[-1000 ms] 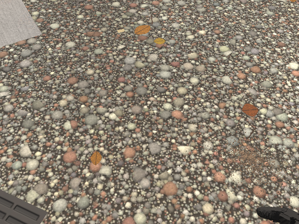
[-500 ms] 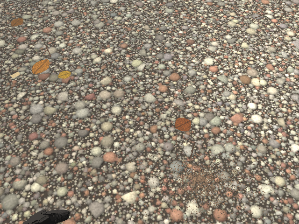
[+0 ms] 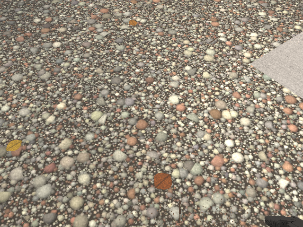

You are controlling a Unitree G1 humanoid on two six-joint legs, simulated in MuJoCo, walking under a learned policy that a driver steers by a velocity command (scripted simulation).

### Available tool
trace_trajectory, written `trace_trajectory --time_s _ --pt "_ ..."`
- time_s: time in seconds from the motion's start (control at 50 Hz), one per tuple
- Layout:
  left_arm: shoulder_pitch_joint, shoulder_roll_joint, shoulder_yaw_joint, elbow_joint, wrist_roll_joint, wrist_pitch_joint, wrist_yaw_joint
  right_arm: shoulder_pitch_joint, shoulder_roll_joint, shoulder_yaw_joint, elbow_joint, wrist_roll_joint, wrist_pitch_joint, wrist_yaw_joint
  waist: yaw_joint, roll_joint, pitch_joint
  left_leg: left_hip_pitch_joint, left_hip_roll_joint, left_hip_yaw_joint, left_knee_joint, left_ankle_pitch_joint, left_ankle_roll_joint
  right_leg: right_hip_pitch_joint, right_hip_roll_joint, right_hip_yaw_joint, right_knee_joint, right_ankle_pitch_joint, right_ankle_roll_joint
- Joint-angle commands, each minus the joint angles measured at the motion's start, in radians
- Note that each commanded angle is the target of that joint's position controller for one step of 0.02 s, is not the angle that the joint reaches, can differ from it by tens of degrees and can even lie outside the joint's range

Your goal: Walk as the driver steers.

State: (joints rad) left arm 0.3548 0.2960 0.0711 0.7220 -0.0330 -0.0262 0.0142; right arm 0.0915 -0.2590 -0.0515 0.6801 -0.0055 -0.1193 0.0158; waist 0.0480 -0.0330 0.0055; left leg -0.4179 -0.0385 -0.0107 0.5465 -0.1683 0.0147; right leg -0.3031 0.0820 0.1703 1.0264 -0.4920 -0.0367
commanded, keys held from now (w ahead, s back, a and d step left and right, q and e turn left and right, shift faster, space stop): w+e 0.10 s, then w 0.34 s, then w+q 0.56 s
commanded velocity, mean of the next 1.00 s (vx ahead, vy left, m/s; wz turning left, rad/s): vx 0.50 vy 0.00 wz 0.01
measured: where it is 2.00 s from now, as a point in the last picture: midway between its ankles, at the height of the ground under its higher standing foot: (152, 127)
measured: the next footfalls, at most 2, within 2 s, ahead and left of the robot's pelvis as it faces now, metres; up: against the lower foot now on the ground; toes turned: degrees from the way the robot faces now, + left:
right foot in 0.42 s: +0.36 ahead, -0.18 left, +0.00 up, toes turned -11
left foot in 0.98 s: +0.67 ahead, +0.04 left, +0.00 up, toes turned +6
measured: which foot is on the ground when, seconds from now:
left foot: down 0.00-0.44, up 0.46-0.96, down 0.98-1.00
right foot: up 0.00-0.40, down 0.42-0.98, up 1.00-1.00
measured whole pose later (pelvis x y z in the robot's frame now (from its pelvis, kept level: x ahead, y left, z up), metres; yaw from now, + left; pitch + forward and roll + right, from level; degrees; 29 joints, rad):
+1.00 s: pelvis +0.53 -0.05 -0.01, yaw +5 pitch +2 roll -1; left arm 0.32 0.28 0.07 0.85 0.00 -0.04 0.02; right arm 0.08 -0.27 -0.06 0.70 0.02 -0.04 0.06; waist 0.03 0.02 0.05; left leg -0.52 -0.01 0.05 0.63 -0.12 0.10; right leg 0.01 -0.08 -0.22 0.67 -0.50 0.04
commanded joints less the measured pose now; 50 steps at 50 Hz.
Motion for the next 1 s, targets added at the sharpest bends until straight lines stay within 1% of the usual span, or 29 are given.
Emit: trace_trajectory --time_s 0.02,0.04,0.06,0.1,0.18,0.26,0.3,0.34,0.38,0.4,0.42,0.44,0.46,0.48,0.5,0.52,0.54,0.58,0.62,0.68,0.74,0.78,0.86,0.88,0.92,0.94,0.96,0.98,1.0 --pt "-0.068 0.134 0.027 -0.112 0.011 -0.013 0.000 0.154 -0.126 -0.042 -0.018 0.000 0.013 -0.009 -0.107 0.113 -0.038 0.438 0.357 -0.459 -0.282 -0.235 0.164 -0.485 -0.125 -0.024 0.252 0.100 0.022" --pt "-0.082 0.122 0.031 -0.118 0.014 -0.010 -0.004 0.128 -0.104 -0.034 -0.011 -0.004 0.014 -0.010 -0.086 0.123 -0.005 0.368 0.323 -0.373 -0.304 -0.138 0.155 -0.456 -0.153 -0.024 0.212 0.143 0.023" --pt "-0.074 0.103 0.030 -0.120 0.007 -0.005 -0.010 0.116 -0.098 -0.031 -0.005 -0.007 0.012 -0.011 -0.070 0.145 0.009 0.316 0.295 -0.300 -0.328 -0.079 0.145 -0.416 -0.173 -0.037 0.189 0.167 0.023" --pt "-0.078 0.068 0.023 -0.125 0.004 0.004 -0.015 0.122 -0.104 -0.035 0.014 -0.002 0.004 -0.011 -0.064 0.152 0.012 0.291 0.282 -0.203 -0.363 0.016 0.158 -0.409 -0.184 -0.060 0.159 0.204 0.033" --pt "-0.144 0.030 0.005 -0.143 0.014 -0.004 -0.017 0.164 -0.144 -0.045 0.063 -0.002 0.000 -0.006 -0.073 0.099 0.014 0.325 0.285 -0.101 -0.391 0.178 0.190 -0.433 -0.180 -0.052 -0.034 0.327 0.046" --pt "-0.276 0.008 -0.014 -0.165 0.019 -0.026 -0.041 0.193 -0.176 -0.047 0.098 0.018 0.016 -0.008 -0.113 0.092 0.042 0.335 0.259 0.002 -0.395 0.217 0.169 -0.357 -0.166 -0.134 -0.296 0.482 0.038" --pt "-0.336 0.007 -0.018 -0.185 0.014 -0.032 -0.052 0.239 -0.195 -0.049 0.124 0.028 0.024 -0.007 -0.133 0.095 0.059 0.366 0.276 0.005 -0.390 0.217 0.166 -0.332 -0.157 -0.163 -0.370 0.478 0.028" --pt "-0.369 0.023 -0.015 -0.203 0.011 -0.035 -0.058 0.266 -0.211 -0.052 0.147 0.036 0.036 -0.007 -0.130 0.110 0.068 0.427 0.308 -0.002 -0.366 0.267 0.157 -0.322 -0.145 -0.173 -0.424 0.418 0.005" --pt "-0.338 0.053 -0.003 -0.202 0.015 -0.037 -0.061 0.262 -0.230 -0.055 0.161 0.043 0.048 -0.010 -0.089 0.132 0.043 0.471 0.319 0.013 -0.289 0.461 0.139 -0.234 -0.111 -0.198 -0.476 0.349 -0.031" --pt "-0.247 0.078 0.013 -0.177 0.021 -0.037 -0.057 0.247 -0.237 -0.055 0.165 0.047 0.054 -0.013 -0.027 0.134 -0.016 0.461 0.298 0.049 -0.178 0.625 0.118 -0.087 -0.078 -0.227 -0.522 0.372 -0.056" --pt "-0.095 0.126 0.039 -0.127 0.025 -0.034 -0.049 0.253 -0.217 -0.045 0.168 0.043 0.056 -0.017 0.045 0.118 -0.110 0.388 0.254 0.093 0.002 0.686 0.089 0.148 -0.056 -0.238 -0.539 0.414 -0.085" --pt "0.088 0.205 0.064 -0.092 0.031 -0.026 -0.033 0.249 -0.165 -0.021 0.140 0.012 0.051 -0.021 0.114 0.007 -0.252 0.155 0.205 0.120 0.317 0.383 0.045 0.468 -0.236 -0.022 -0.493 0.476 -0.148" --pt "0.091 0.278 0.067 -0.089 0.036 -0.027 -0.031 0.360 -0.046 0.019 0.118 0.006 0.031 -0.009 0.028 -0.243 -0.377 -0.206 0.023 0.050 0.645 -0.385 -0.006 0.716 -0.481 0.469 -0.618 0.291 -0.307" --pt "0.098 0.181 0.046 -0.094 0.033 -0.032 -0.032 0.290 -0.154 -0.008 0.136 0.036 0.015 -0.003 0.084 -0.126 -0.371 -0.301 0.056 -0.096 0.758 -0.420 0.004 0.679 -0.479 0.513 -0.681 0.203 -0.290" --pt "0.041 0.148 0.031 -0.088 0.033 -0.039 -0.032 0.205 -0.184 -0.019 0.103 0.061 0.009 0.001 0.073 -0.104 -0.212 -0.366 0.096 -0.082 0.764 -0.339 0.015 0.557 -0.446 0.343 -0.698 0.263 -0.247" --pt "-0.020 0.119 0.022 -0.084 0.031 -0.044 -0.033 0.170 -0.170 -0.017 0.100 0.052 0.010 -0.003 0.037 -0.047 -0.136 -0.338 0.140 -0.066 0.711 -0.249 0.014 0.424 -0.400 0.224 -0.720 0.345 -0.216" --pt "-0.073 0.088 0.014 -0.083 0.035 -0.048 -0.036 0.161 -0.163 -0.021 0.103 0.036 0.017 -0.006 0.004 -0.043 -0.081 -0.302 0.164 -0.065 0.658 -0.189 0.006 0.317 -0.364 0.140 -0.756 0.396 -0.200" --pt "-0.121 0.059 0.010 -0.074 0.044 -0.068 -0.038 0.218 -0.131 -0.021 0.124 0.038 0.048 -0.006 -0.049 -0.065 -0.056 -0.199 0.185 -0.082 0.625 -0.114 -0.007 0.196 -0.339 0.045 -0.833 0.435 -0.190" --pt "-0.133 0.068 0.016 -0.051 0.045 -0.086 -0.036 0.215 -0.100 -0.018 0.123 0.037 0.070 -0.011 -0.068 -0.044 -0.016 -0.209 0.182 -0.093 0.590 -0.066 -0.024 0.144 -0.341 -0.036 -0.882 0.490 -0.192" --pt "-0.112 0.081 0.023 -0.016 0.054 -0.092 -0.022 0.149 -0.092 -0.020 0.101 0.030 0.077 -0.012 -0.057 -0.022 0.024 -0.284 0.170 -0.120 0.471 0.078 -0.036 0.166 -0.330 -0.140 -0.905 0.548 -0.174" --pt "-0.111 0.099 0.026 0.003 0.049 -0.090 -0.012 0.075 -0.076 -0.014 0.079 0.026 0.070 0.006 -0.034 -0.018 0.047 -0.259 0.153 -0.075 0.286 0.238 -0.027 0.181 -0.303 -0.246 -0.917 0.563 -0.139" --pt "-0.080 0.115 0.030 0.024 0.043 -0.084 -0.006 0.001 -0.059 -0.005 0.051 0.023 0.068 0.018 -0.002 -0.004 0.073 -0.255 0.146 -0.033 0.198 0.278 -0.016 0.212 -0.316 -0.283 -0.923 0.564 -0.131" --pt "-0.026 0.140 0.042 0.066 0.024 -0.056 -0.001 -0.094 -0.061 0.000 -0.013 0.024 0.069 0.041 0.027 0.000 0.100 -0.309 0.133 0.013 0.098 0.185 0.024 0.371 -0.363 -0.321 -0.859 0.646 -0.114" --pt "-0.027 0.148 0.045 0.070 0.020 -0.048 0.001 -0.099 -0.067 -0.003 -0.026 0.024 0.069 0.048 0.021 -0.008 0.095 -0.301 0.121 0.033 0.085 0.136 0.038 0.402 -0.372 -0.332 -0.824 0.724 -0.105" --pt "-0.047 0.177 0.052 0.068 0.016 -0.032 0.009 -0.057 -0.096 -0.018 -0.039 0.025 0.074 0.054 -0.020 -0.045 0.039 -0.194 0.060 0.096 0.085 0.029 0.076 0.435 -0.372 -0.360 -0.697 1.059 -0.081" --pt "-0.058 0.190 0.055 0.065 0.015 -0.022 0.014 0.021 -0.122 -0.034 -0.028 0.027 0.078 0.052 -0.067 -0.062 -0.014 -0.087 0.019 0.124 0.088 -0.018 0.100 0.431 -0.363 -0.372 -0.575 1.208 -0.067" --pt "-0.076 0.192 0.053 0.060 0.011 -0.015 0.019 0.165 -0.167 -0.061 0.005 0.029 0.079 0.044 -0.150 -0.048 -0.089 0.115 -0.026 0.134 0.031 0.019 0.134 0.367 -0.329 -0.397 -0.380 1.233 -0.040" --pt "-0.067 0.171 0.041 0.047 0.022 -0.021 0.024 0.327 -0.246 -0.097 0.041 0.030 0.087 0.025 -0.221 0.027 -0.179 0.421 0.033 -0.011 -0.003 0.055 0.185 0.146 -0.287 -0.397 -0.095 0.986 0.005" --pt "0.030 0.014 -0.006 -0.005 0.058 -0.048 0.006 0.316 -0.352 -0.113 0.038 0.037 0.085 0.013 -0.100 0.301 -0.248 0.755 0.296 -0.571 -0.075 -0.066 0.370 -0.324 -0.074 -0.330 0.272 0.004 0.078"
Keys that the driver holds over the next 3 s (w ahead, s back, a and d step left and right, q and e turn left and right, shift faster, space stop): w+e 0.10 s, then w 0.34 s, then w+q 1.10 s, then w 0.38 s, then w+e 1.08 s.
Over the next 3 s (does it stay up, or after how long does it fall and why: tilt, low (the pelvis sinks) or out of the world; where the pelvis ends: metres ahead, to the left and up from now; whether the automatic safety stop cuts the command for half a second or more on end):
stays up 1.57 0.29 -0.01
